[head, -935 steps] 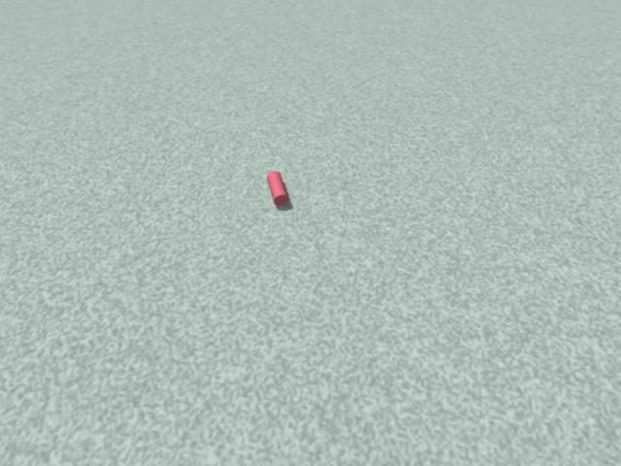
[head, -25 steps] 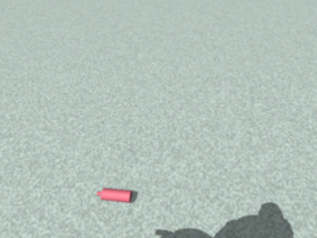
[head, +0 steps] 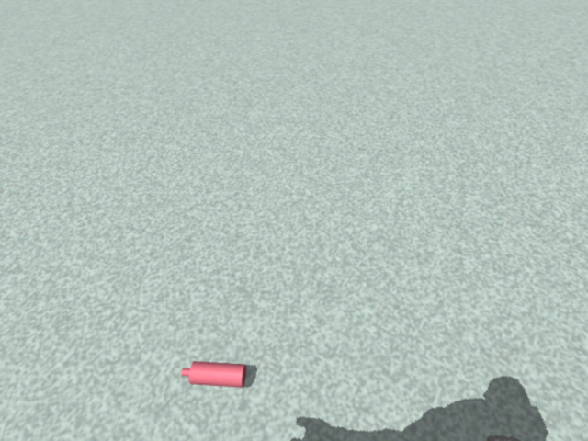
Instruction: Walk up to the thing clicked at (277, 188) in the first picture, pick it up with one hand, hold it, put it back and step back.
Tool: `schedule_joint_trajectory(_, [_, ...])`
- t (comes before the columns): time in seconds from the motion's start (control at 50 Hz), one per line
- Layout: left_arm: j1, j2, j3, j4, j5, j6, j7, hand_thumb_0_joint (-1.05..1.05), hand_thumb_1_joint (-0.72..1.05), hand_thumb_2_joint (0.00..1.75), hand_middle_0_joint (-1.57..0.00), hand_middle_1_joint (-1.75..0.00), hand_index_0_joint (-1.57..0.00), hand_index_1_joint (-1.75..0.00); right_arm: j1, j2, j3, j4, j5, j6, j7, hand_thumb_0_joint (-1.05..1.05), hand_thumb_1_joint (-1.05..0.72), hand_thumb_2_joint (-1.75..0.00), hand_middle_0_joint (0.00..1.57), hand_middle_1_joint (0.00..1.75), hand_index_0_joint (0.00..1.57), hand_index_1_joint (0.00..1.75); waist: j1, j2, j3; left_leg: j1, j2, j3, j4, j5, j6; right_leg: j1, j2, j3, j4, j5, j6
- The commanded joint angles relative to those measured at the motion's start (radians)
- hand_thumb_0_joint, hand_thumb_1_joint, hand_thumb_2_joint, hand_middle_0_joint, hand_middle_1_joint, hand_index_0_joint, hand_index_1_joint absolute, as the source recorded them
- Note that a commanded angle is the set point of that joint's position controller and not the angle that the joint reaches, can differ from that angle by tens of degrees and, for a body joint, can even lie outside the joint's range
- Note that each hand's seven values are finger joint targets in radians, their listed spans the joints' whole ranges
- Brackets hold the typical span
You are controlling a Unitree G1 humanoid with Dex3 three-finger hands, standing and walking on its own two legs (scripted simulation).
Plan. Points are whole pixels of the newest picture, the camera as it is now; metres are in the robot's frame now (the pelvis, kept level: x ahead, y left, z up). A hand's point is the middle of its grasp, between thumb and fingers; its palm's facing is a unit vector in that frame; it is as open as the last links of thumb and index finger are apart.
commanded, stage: walk up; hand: left
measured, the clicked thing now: (213, 373) +0.47 +0.31 -0.74
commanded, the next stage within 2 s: stand in 0.42 s
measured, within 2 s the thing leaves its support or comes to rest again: neither
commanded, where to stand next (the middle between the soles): +0.07 +0.01 m, yaw -2 degrees
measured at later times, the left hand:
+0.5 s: hand out of the picture +0.09 +0.26 -0.15, palm faces -0.03 -0.94 -0.34, open 7.4 cm
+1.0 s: hand out of the picture +0.07 +0.26 -0.15, palm faces -0.03 -0.94 -0.34, open 7.4 cm
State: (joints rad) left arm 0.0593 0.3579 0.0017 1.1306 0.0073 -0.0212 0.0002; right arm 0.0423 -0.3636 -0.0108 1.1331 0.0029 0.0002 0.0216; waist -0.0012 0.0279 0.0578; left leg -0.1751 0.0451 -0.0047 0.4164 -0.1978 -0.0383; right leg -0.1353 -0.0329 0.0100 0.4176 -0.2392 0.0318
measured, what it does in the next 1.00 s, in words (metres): stands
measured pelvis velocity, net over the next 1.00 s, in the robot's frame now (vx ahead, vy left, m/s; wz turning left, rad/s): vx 0.00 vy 0.00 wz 0.00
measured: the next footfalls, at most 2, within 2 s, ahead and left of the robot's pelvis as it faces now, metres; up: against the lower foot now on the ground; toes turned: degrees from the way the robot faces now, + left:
none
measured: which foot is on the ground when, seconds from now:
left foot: down 0.00-1.00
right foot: down 0.00-1.00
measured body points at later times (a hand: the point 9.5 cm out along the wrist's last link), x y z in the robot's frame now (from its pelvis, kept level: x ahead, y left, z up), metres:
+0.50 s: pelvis +0.00 +0.01 +0.00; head +0.02 +0.01 +0.45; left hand +0.09 +0.31 -0.13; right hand +0.07 -0.29 -0.13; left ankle +0.02 +0.14 -0.74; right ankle -0.01 -0.14 -0.74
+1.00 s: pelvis +0.00 +0.00 +0.00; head +0.01 +0.00 +0.45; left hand +0.07 +0.31 -0.13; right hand +0.09 -0.30 -0.13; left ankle +0.02 +0.14 -0.74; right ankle -0.01 -0.14 -0.74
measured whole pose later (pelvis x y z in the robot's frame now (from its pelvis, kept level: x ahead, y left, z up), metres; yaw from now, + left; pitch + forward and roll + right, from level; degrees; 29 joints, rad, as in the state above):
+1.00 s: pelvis +0.00 +0.00 +0.00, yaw +0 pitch -2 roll +0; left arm 0.11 0.35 0.00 1.13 0.01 -0.01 -0.01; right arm 0.07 -0.35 -0.01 1.14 -0.01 -0.01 0.02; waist 0.00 0.00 0.06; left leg -0.14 0.04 0.00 0.34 -0.16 -0.03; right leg -0.10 -0.04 0.01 0.34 -0.20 0.04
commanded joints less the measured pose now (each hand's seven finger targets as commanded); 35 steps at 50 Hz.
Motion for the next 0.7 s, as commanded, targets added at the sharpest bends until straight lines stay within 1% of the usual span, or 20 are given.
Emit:
schedule_joint_trajectory(0.0, [-0.06,0.223,0.047,-0.05,-0.001,-0.025,0.012,0.0,0.9,0.9,-0.2,-0.3,-0.2,-0.3,-0.043,-0.2,-0.036,-0.056,-0.004,-0.017,-0.013,0.0,-0.9,-0.9,0.2,0.3,0.2,0.3,-0.005,-0.047,-0.091,0.052,0.074,-0.056,-0.074,0.112,0.055,-0.006,-0.088,0.068,-0.108,0.158,-0.043])
schedule_joint_trajectory(0.02, [-0.062,0.221,0.05,-0.051,0.001,-0.025,0.012,0.0,0.9,0.9,-0.2,-0.3,-0.2,-0.3,-0.038,-0.198,-0.036,-0.054,-0.004,-0.018,-0.013,0.0,-0.9,-0.9,0.2,0.3,0.2,0.3,-0.005,-0.048,-0.105,0.052,0.076,-0.055,-0.073,0.129,0.056,0.014,-0.089,0.064,-0.106,0.173,-0.043])
schedule_joint_trajectory(0.08, [-0.058,0.22,0.05,-0.049,0.0,-0.023,0.011,0.0,0.9,0.9,-0.2,-0.3,-0.2,-0.3,-0.038,-0.196,-0.035,-0.055,-0.005,-0.02,-0.013,0.0,-0.9,-0.9,0.2,0.3,0.2,0.3,0.0,-0.037,-0.101,0.051,0.077,-0.055,-0.087,0.132,0.053,0.019,-0.086,0.063,-0.11,0.174,-0.039])
schedule_joint_trajectory(0.18, [-0.06,0.213,0.049,-0.048,0.002,-0.019,0.01,0.0,0.9,0.9,-0.2,-0.3,-0.2,-0.3,-0.031,-0.199,-0.039,-0.053,-0.008,-0.02,-0.014,0.0,-0.9,-0.9,0.2,0.3,0.2,0.3,-0.004,-0.016,-0.078,0.029,0.077,-0.061,-0.113,0.069,0.053,0.017,-0.08,0.059,-0.119,0.13,-0.04])
schedule_joint_trajectory(0.22, [-0.054,0.21,0.049,-0.045,0.002,-0.019,0.01,0.0,0.9,0.9,-0.2,-0.3,-0.2,-0.3,-0.03,-0.197,-0.04,-0.052,-0.01,-0.02,-0.015,0.0,-0.9,-0.9,0.2,0.3,0.2,0.3,-0.002,-0.015,-0.086,0.029,0.077,-0.064,-0.116,0.067,0.053,0.02,-0.078,0.058,-0.118,0.132,-0.038])
schedule_joint_trajectory(0.28, [-0.047,0.21,0.05,-0.046,0.005,-0.019,0.01,0.0,0.9,0.9,-0.2,-0.3,-0.2,-0.3,-0.019,-0.197,-0.042,-0.054,-0.008,-0.022,-0.015,0.0,-0.9,-0.9,0.2,0.3,0.2,0.3,-0.002,-0.014,-0.106,0.04,0.079,-0.061,-0.11,0.103,0.056,0.045,-0.083,0.056,-0.113,0.159,-0.038])
schedule_joint_trajectory(0.34, [-0.04,0.207,0.048,-0.045,0.0,-0.019,0.01,0.0,0.9,0.9,-0.2,-0.3,-0.2,-0.3,-0.011,-0.193,-0.042,-0.052,-0.008,-0.022,-0.017,0.0,-0.9,-0.9,0.2,0.3,0.2,0.3,-0.003,-0.013,-0.107,0.061,0.078,-0.056,-0.107,0.126,0.053,0.026,-0.082,0.06,-0.11,0.17,-0.038])
schedule_joint_trajectory(0.38, [-0.045,0.203,0.048,-0.045,0.001,-0.017,0.011,0.0,0.9,0.9,-0.2,-0.3,-0.2,-0.3,-0.005,-0.195,-0.044,-0.048,-0.009,-0.022,-0.018,0.0,-0.9,-0.9,0.2,0.3,0.2,0.3,-0.006,-0.006,-0.105,0.049,0.081,-0.063,-0.112,0.124,0.054,0.037,-0.079,0.052,-0.108,0.163,-0.039])
schedule_joint_trajectory(0.4, [-0.039,0.204,0.048,-0.048,0.0,-0.014,0.01,0.0,0.9,0.9,-0.2,-0.3,-0.2,-0.3,-0.022,-0.204,-0.042,-0.054,-0.016,-0.027,-0.019,0.0,-0.9,-0.9,0.2,0.3,0.2,0.3,0.0,-0.029,-0.078,0.036,0.093,-0.084,-0.121,0.182,0.047,0.027,-0.087,0.052,-0.105,0.179,-0.033])
schedule_joint_trajectory(0.42, [-0.026,0.203,0.05,-0.049,0.0,-0.012,0.008,0.0,0.9,0.9,-0.2,-0.3,-0.2,-0.3,-0.023,-0.211,-0.046,-0.055,-0.018,-0.03,-0.022,0.0,-0.9,-0.9,0.2,0.3,0.2,0.3,0.004,-0.027,-0.1,0.062,0.094,-0.075,-0.108,0.218,0.048,0.033,-0.091,0.057,-0.107,0.206,-0.034])
schedule_joint_trajectory(0.44, [-0.019,0.199,0.049,-0.046,0.0,-0.011,0.008,0.0,0.9,0.9,-0.2,-0.3,-0.2,-0.3,-0.019,-0.212,-0.047,-0.053,-0.016,-0.033,-0.023,0.0,-0.9,-0.9,0.2,0.3,0.2,0.3,0.001,-0.022,-0.109,0.074,0.095,-0.072,-0.103,0.243,0.046,0.036,-0.09,0.055,-0.102,0.227,-0.033])
schedule_joint_trajectory(0.46, [-0.007,0.198,0.048,-0.045,-0.001,-0.011,0.007,0.0,0.9,0.9,-0.2,-0.3,-0.2,-0.3,-0.015,-0.211,-0.045,-0.053,-0.016,-0.035,-0.024,0.0,-0.9,-0.9,0.2,0.3,0.2,0.3,0.003,-0.011,-0.112,0.08,0.094,-0.071,-0.103,0.25,0.047,0.039,-0.091,0.053,-0.106,0.233,-0.032])
schedule_joint_trajectory(0.48, [-0.018,0.201,0.05,-0.047,0.0,-0.009,0.007,0.0,0.9,0.9,-0.2,-0.3,-0.2,-0.3,-0.001,-0.202,-0.042,-0.049,-0.014,-0.035,-0.025,0.0,-0.9,-0.9,0.2,0.3,0.2,0.3,-0.005,-0.017,-0.097,0.056,0.09,-0.071,-0.117,0.221,0.044,0.044,-0.091,0.054,-0.108,0.215,-0.032])
schedule_joint_trajectory(0.5, [-0.018,0.204,0.05,-0.051,-0.001,-0.01,0.007,0.0,0.9,0.9,-0.2,-0.3,-0.2,-0.3,-0.01,-0.201,-0.042,-0.051,-0.014,-0.036,-0.024,0.0,-0.9,-0.9,0.2,0.3,0.2,0.3,-0.002,-0.014,-0.105,0.074,0.09,-0.071,-0.116,0.226,0.042,0.038,-0.09,0.052,-0.104,0.21,-0.032])
schedule_joint_trajectory(0.54, [-0.011,0.201,0.049,-0.048,0.001,-0.005,0.005,0.0,0.9,0.9,-0.2,-0.3,-0.2,-0.3,-0.019,-0.2,-0.04,-0.053,-0.013,-0.033,-0.024,0.0,-0.9,-0.9,0.2,0.3,0.2,0.3,0.0,-0.011,-0.081,0.058,0.09,-0.076,-0.133,0.136,0.042,0.019,-0.085,0.052,-0.115,0.143,-0.033])
schedule_joint_trajectory(0.56, [-0.014,0.2,0.048,-0.052,0.003,-0.006,0.005,0.0,0.9,0.9,-0.2,-0.3,-0.2,-0.3,-0.02,-0.202,-0.042,-0.054,-0.015,-0.033,-0.024,0.0,-0.9,-0.9,0.2,0.3,0.2,0.3,-0.001,-0.005,-0.097,0.063,0.09,-0.073,-0.129,0.15,0.044,0.028,-0.091,0.056,-0.119,0.159,-0.034])
schedule_joint_trajectory(0.6, [-0.013,0.203,0.049,-0.051,0.002,-0.005,0.005,0.0,0.9,0.9,-0.2,-0.3,-0.2,-0.3,-0.022,-0.203,-0.043,-0.053,-0.014,-0.03,-0.022,0.0,-0.9,-0.9,0.2,0.3,0.2,0.3,-0.004,-0.019,-0.077,0.057,0.086,-0.078,-0.14,0.102,0.04,0.007,-0.084,0.052,-0.124,0.111,-0.033])
schedule_joint_trajectory(0.62, [-0.012,0.198,0.045,-0.053,0.004,-0.006,0.004,0.0,0.9,0.9,-0.2,-0.3,-0.2,-0.3,-0.016,-0.205,-0.043,-0.052,-0.014,-0.03,-0.022,0.0,-0.9,-0.9,0.2,0.3,0.2,0.3,-0.005,-0.016,-0.084,0.057,0.087,-0.073,-0.133,0.112,0.044,0.014,-0.09,0.059,-0.129,0.129,-0.035])
schedule_joint_trajectory(0.66, [-0.005,0.204,0.045,-0.054,0.002,-0.009,0.005,0.0,0.9,0.9,-0.2,-0.3,-0.2,-0.3,-0.021,-0.202,-0.042,-0.053,-0.013,-0.028,-0.02,0.0,-0.9,-0.9,0.2,0.3,0.2,0.3,-0.004,-0.023,-0.083,0.065,0.083,-0.073,-0.128,0.112,0.044,0.007,-0.09,0.057,-0.136,0.126,-0.033])
schedule_joint_trajectory(0.68, [-0.001,0.204,0.045,-0.055,0.004,-0.01,0.005,0.0,0.9,0.9,-0.2,-0.3,-0.2,-0.3,-0.021,-0.204,-0.042,-0.055,-0.012,-0.029,-0.02,0.0,-0.9,-0.9,0.2,0.3,0.2,0.3,-0.005,-0.026,-0.1,0.075,0.085,-0.068,-0.117,0.137,0.047,0.02,-0.097,0.061,-0.134,0.164,-0.034])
